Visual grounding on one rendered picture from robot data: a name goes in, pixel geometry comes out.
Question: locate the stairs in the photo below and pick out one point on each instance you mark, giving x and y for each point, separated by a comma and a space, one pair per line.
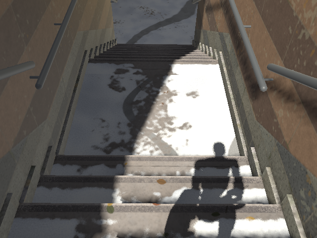
153, 52
133, 196

